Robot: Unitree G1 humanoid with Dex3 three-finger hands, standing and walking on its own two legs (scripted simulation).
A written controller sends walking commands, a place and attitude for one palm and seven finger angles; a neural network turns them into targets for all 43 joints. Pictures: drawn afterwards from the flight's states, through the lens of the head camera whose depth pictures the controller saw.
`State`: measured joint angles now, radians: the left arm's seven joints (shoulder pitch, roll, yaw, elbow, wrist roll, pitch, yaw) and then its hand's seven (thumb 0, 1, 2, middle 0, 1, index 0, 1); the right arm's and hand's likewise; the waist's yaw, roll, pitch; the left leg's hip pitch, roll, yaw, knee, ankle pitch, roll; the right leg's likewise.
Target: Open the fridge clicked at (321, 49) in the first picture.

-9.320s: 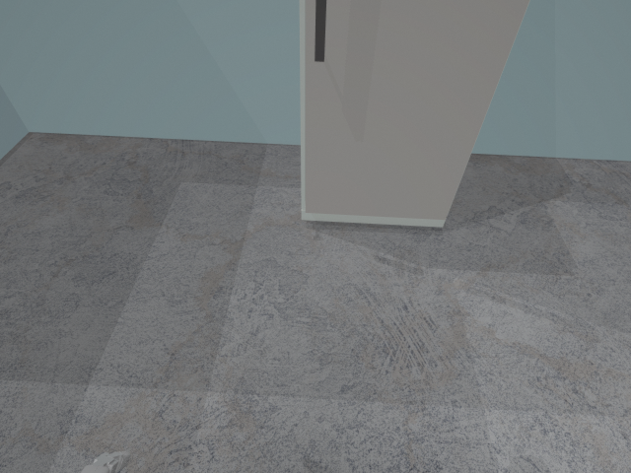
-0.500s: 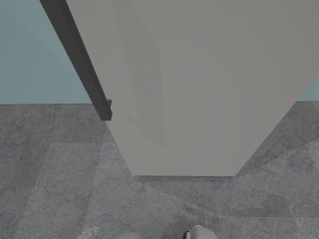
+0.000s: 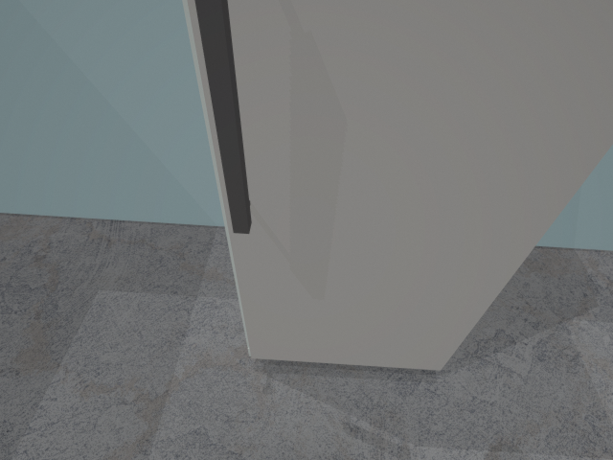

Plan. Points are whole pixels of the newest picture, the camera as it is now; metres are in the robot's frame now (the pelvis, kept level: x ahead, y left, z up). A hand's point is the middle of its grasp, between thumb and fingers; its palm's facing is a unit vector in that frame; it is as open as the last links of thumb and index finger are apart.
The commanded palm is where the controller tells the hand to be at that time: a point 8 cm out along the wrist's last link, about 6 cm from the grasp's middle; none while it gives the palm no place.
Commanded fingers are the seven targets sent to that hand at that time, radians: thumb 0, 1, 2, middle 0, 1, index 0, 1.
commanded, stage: come to a stop and stand still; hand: left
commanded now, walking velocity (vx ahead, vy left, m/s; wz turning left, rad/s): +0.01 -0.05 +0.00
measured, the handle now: (228, 85) +0.50 +0.15 +0.25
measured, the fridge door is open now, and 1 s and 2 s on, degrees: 0 0 0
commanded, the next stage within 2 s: look again from close up in 1.36 s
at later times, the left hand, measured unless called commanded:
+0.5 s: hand out of the picture -0.02 +0.11 -0.18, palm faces +0.05 -0.99 -0.13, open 7.3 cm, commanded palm none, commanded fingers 0.00 0.90 0.90 -0.20 -0.30 -0.20 -0.30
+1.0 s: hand out of the picture +0.00 +0.19 -0.18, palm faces -0.01 -0.98 -0.20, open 7.3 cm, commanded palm none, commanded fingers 0.00 0.90 0.90 -0.20 -0.30 -0.20 -0.30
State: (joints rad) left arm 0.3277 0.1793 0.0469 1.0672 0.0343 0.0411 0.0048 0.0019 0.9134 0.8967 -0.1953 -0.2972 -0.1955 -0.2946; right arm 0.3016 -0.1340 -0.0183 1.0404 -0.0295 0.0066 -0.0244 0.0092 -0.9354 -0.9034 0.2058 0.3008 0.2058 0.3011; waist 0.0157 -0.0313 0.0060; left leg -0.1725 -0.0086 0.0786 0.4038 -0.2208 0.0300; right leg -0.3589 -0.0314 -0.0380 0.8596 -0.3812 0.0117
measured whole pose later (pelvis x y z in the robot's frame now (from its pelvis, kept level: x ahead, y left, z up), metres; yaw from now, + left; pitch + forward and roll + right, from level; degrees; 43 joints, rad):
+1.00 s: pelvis -0.02 +0.02 -0.01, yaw -2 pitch -3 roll -1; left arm 0.29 0.16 -0.01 1.07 0.02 -0.01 0.04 0.00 0.92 0.90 -0.20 -0.30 -0.20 -0.29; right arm 0.29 -0.16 0.01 1.05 -0.01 -0.01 -0.03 0.01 -0.94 -0.90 0.20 0.30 0.20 0.30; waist -0.01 0.00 0.00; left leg -0.21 -0.01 0.07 0.51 -0.26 0.05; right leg -0.17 -0.01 -0.04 0.50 -0.28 0.00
